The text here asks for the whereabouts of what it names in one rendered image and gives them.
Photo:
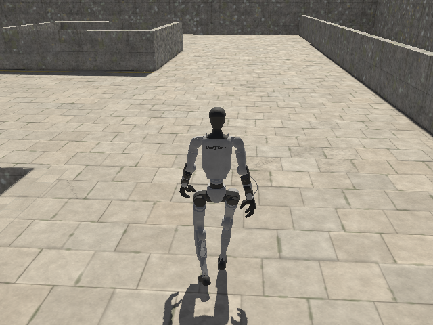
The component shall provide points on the right robot thigh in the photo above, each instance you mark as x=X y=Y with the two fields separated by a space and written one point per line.
x=232 y=199

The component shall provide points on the robot right upper arm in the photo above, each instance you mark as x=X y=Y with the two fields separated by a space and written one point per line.
x=237 y=142

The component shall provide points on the robot right foot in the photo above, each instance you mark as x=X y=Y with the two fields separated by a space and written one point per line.
x=222 y=264

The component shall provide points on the robot right hand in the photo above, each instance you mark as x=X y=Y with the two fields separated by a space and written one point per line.
x=251 y=207

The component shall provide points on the robot left hand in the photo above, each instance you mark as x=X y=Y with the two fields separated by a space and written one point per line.
x=189 y=189

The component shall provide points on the robot left forearm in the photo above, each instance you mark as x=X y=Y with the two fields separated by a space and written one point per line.
x=186 y=177

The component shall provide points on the robot left upper arm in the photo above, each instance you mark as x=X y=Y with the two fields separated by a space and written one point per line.
x=195 y=143

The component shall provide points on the robot right forearm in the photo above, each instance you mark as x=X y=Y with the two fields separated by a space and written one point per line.
x=247 y=185

